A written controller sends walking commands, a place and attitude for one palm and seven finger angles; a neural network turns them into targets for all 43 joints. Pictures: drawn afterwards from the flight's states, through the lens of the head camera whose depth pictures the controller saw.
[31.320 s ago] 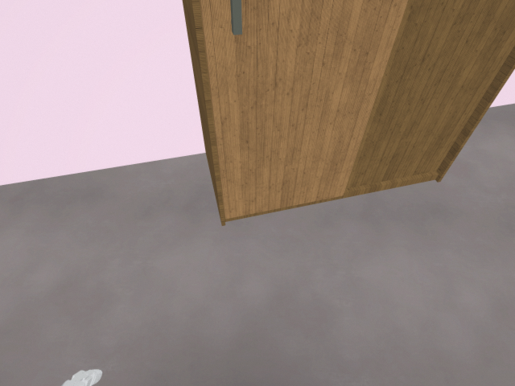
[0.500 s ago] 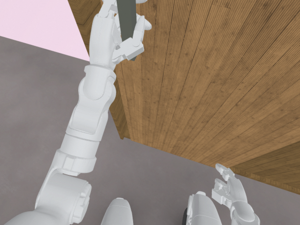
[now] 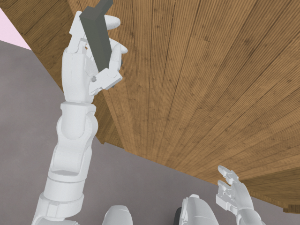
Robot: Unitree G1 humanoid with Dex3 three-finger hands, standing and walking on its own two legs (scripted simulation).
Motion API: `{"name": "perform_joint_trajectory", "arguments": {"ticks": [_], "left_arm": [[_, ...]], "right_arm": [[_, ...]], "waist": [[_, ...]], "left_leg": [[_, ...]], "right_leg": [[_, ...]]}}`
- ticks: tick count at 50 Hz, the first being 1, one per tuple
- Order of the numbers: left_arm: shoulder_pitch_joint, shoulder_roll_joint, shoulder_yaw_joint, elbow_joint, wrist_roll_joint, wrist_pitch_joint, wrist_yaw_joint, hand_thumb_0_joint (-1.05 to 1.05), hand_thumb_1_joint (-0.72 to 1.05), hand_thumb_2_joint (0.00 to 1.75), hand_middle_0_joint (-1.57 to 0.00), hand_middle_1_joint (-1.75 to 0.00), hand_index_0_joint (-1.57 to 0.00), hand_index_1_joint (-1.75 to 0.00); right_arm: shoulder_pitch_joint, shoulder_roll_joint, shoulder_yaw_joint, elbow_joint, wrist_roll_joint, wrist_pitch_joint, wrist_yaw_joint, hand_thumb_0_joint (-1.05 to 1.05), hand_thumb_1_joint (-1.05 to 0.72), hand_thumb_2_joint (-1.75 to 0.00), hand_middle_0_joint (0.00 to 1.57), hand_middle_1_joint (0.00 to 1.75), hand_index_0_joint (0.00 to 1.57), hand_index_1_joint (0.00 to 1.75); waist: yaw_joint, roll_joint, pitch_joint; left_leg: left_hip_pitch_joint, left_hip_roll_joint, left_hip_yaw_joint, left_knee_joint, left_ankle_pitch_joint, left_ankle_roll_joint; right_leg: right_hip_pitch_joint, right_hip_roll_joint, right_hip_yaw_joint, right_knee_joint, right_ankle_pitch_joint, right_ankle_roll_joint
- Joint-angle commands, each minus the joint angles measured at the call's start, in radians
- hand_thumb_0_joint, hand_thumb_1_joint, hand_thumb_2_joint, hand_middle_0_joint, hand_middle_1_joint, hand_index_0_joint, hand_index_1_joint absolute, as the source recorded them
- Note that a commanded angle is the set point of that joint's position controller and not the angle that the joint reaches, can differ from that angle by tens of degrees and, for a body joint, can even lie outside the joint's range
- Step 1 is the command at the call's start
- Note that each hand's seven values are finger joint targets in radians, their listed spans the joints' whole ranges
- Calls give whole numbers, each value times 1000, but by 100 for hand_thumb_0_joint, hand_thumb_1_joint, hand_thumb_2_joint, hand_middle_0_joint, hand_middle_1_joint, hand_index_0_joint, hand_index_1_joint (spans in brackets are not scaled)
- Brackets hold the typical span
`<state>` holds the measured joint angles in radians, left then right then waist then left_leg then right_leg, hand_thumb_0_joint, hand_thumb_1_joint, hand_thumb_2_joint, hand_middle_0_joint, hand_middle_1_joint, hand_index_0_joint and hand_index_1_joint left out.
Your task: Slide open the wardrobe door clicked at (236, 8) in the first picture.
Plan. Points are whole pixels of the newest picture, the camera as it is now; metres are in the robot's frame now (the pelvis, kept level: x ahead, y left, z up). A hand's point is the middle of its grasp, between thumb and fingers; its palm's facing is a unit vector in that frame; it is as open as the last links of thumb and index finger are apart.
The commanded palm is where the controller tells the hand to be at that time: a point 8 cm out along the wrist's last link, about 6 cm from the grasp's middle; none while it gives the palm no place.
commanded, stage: step sideways, sliding the door along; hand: left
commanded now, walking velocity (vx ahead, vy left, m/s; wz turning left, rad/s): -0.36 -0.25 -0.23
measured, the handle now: (108, 46) +0.38 +0.17 +0.21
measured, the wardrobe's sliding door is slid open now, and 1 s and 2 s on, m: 0.16 0.44 0.44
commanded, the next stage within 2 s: stop walking and hold the door there in 1.02 s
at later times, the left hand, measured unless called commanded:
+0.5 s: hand (215, 108) +0.31 -0.03 +0.20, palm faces -0.08 -1.00 -0.05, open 7.1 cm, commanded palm +0.29 -0.01 +0.19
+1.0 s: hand (285, 125) +0.30 -0.13 +0.20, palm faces +0.13 -0.99 -0.04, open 6.6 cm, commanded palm +0.27 -0.15 +0.19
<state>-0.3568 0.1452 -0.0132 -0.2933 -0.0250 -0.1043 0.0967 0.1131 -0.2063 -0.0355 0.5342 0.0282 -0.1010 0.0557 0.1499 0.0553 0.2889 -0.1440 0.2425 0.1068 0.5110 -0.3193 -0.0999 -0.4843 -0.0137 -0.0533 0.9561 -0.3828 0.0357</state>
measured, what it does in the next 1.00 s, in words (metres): steps to the right: right foot, then left foot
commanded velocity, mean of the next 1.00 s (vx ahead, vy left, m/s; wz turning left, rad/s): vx -0.13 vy -0.28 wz -0.12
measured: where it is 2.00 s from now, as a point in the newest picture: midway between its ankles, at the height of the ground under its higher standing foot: outside the picture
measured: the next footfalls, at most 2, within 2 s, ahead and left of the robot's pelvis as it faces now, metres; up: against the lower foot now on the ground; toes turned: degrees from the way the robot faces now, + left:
right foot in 0.14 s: +0.11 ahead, -0.20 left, +0.00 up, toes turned -5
left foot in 0.38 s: +0.01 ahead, +0.02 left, +0.00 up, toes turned +7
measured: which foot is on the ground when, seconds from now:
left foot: down 0.00-0.16, up 0.18-0.36, down 0.38-0.78, up 0.80-0.98, down 1.00-1.00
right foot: up 0.00-0.12, down 0.14-0.38, up 0.40-0.76, down 0.78-1.00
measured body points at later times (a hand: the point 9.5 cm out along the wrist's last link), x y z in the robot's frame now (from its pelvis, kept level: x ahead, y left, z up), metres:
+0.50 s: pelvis -0.02 -0.09 -0.01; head +0.08 -0.08 +0.43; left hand +0.31 +0.03 +0.20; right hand +0.19 -0.32 -0.10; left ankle -0.03 +0.02 -0.74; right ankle -0.01 -0.23 -0.67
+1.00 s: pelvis -0.10 -0.24 -0.02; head -0.01 -0.25 +0.42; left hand +0.29 -0.08 +0.20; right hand +0.08 -0.51 -0.12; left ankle -0.08 -0.15 -0.74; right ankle -0.08 -0.36 -0.74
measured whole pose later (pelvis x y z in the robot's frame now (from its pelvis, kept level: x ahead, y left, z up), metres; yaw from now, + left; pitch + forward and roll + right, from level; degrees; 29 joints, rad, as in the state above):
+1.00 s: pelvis -0.10 -0.24 -0.02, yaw -6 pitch +0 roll -1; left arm -0.46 0.16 0.11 -0.12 -0.04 -0.03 0.19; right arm 0.08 -0.27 -0.06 0.62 0.04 -0.04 -0.02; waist 0.06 0.04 0.19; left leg -0.31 0.05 0.15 0.62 -0.27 -0.01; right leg -0.35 -0.03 -0.10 0.65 -0.27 -0.01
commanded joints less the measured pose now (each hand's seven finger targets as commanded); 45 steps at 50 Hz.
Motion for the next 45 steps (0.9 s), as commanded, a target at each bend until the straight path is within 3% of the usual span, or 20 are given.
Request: {"name": "perform_joint_trajectory", "arguments": {"ticks": [1,4,6,7,8,9,10,12,16,18,19,20,25,30,36,38,40,41,42,45], "left_arm": [[-358,-54,-225,-353,-8,-134,-73,0,90,90,-45,-140,-45,-140],[-299,-19,-200,-385,-13,-138,-58,0,90,90,-45,-140,-45,-140],[-278,13,-183,-426,-15,-145,-54,0,90,90,-45,-140,-45,-140],[-279,51,-171,-443,-11,-150,-51,0,90,90,-45,-140,-45,-140],[-182,91,-132,-444,-7,-131,-41,0,90,90,-45,-140,-45,-140],[-71,88,-119,-429,-19,-104,-35,0,90,90,-45,-140,-45,-140],[-126,62,-144,-588,-20,-126,-28,0,90,90,-45,-140,-45,-140],[-129,26,-150,-644,-24,-171,-14,0,90,90,-45,-140,-45,-140],[-147,-28,-236,-621,4,-222,-35,0,90,90,-45,-140,-45,-140],[-186,-58,-300,-597,-6,-227,-59,0,90,90,-45,-140,-45,-140],[-192,-80,-329,-587,-13,-222,-75,0,90,90,-45,-140,-45,-140],[-187,-113,-329,-457,15,-206,-73,0,90,90,-45,-140,-45,-140],[-298,-46,-234,-370,31,-152,-54,0,90,90,-45,-140,-45,-140],[-301,-18,-182,-290,17,-118,-61,0,90,90,-45,-140,-45,-140],[-332,16,-132,-228,-13,-116,-38,0,90,90,-45,-140,-45,-140],[-373,42,-133,-232,-8,-113,-35,0,90,90,-45,-140,-45,-140],[-381,112,-100,-229,-4,-106,-10,0,90,90,-45,-140,-45,-140],[-384,63,-140,-268,-18,-99,-15,0,90,90,-45,-140,-45,-140],[-401,52,-138,-294,-25,-99,-8,0,90,90,-45,-140,-45,-140],[-478,-59,-207,-270,-24,-127,-1,0,90,90,-45,-140,-45,-140]], "right_arm": [[-96,-89,-19,-168,0,-76,-21,0,-90,-90,20,30,20,30],[-110,-86,-7,-157,13,-89,-31,0,-90,-90,20,30,20,30],[-132,-64,10,-156,27,-92,-29,0,-90,-90,20,30,20,30],[-141,-38,20,-154,29,-89,-38,0,-90,-90,20,30,20,30],[-141,-37,11,-156,22,-87,-50,0,-90,-90,20,30,20,30],[-125,-55,-18,-139,11,-83,-55,0,-90,-90,20,30,20,30],[-140,-25,6,-138,9,-90,-53,0,-90,-90,20,30,20,30],[-152,-12,33,-101,1,-85,-40,0,-90,-90,20,30,20,30],[-140,-31,11,-118,-3,-24,-37,0,-90,-90,20,30,20,30],[-121,-72,-18,-141,-5,-13,-35,0,-90,-90,20,30,20,30],[-126,-120,-35,-188,-2,-16,-26,0,-90,-90,20,30,20,30],[-120,-126,-45,-188,-11,-21,-3,0,-90,-90,20,30,20,30],[-93,-127,-49,-137,-11,-6,0,0,-90,-90,20,30,20,30],[-82,-112,-40,-127,-10,7,-18,0,-90,-90,20,30,20,30],[-87,-90,-26,-113,14,-24,-35,0,-90,-90,20,30,20,30],[-102,-61,-11,-113,40,-31,-41,0,-90,-90,20,30,20,30],[-159,-17,12,-108,23,-33,-67,0,-90,-90,20,30,20,30],[-152,-39,-11,-109,13,-36,-78,0,-90,-90,20,30,20,30],[-164,-57,-26,-86,7,-43,-90,0,-90,-90,20,30,20,30],[-156,-38,-2,-67,17,-9,-81,0,-90,-90,20,30,20,30]], "waist": [[-176,271,-518],[-174,260,-499],[-152,92,-504],[-152,-133,-486],[-123,-353,-530],[-104,-460,-598],[-122,-421,-632],[-156,-282,-624],[-181,-278,-703],[-200,-186,-720],[-178,122,-690],[-151,130,-676],[-180,81,-541],[-179,222,-524],[-181,278,-548],[-156,47,-567],[-143,-250,-530],[-107,-471,-604],[-121,-510,-620],[-169,-338,-624]], "left_leg": [[357,176,19,16,991,161],[244,142,42,113,850,161],[115,83,12,264,597,194],[-26,-24,38,395,156,125],[-208,-183,-10,573,-380,50],[-225,-222,-107,693,-493,60],[-282,-214,-185,698,-481,71],[-300,-205,-148,563,-378,57],[-54,-171,-46,137,-45,51],[293,14,-121,-36,438,116],[442,277,-326,-67,967,226],[406,320,-296,-15,1145,281],[326,279,-168,-42,962,231],[276,216,-4,-85,912,181],[211,173,21,20,713,145],[81,35,25,206,307,129],[-256,-127,33,475,-369,68],[-310,-200,-57,651,-439,57],[-344,-198,-121,710,-421,68],[-300,-192,-63,382,-264,66]], "right_leg": [[19,-3,-21,-162,83,8],[186,22,-56,-320,226,12],[334,-3,-55,-442,448,19],[388,-123,39,-494,875,-6],[439,-269,289,-492,1358,-108],[439,-334,402,-476,1442,-157],[555,-346,365,-427,1439,-187],[623,-287,272,-399,1408,-189],[538,-224,170,-354,1277,-155],[217,-151,114,-257,791,-94],[-53,-45,55,-63,128,-28],[-93,-19,108,108,-175,-39],[-196,-40,83,255,-93,6],[-26,-8,-8,9,-26,25],[225,41,-58,-384,83,16],[372,-26,-21,-610,398,5],[436,-272,177,-553,1015,-94],[470,-313,294,-511,1176,-167],[538,-309,303,-456,1251,-204],[611,-251,149,-387,1151,-197]]}}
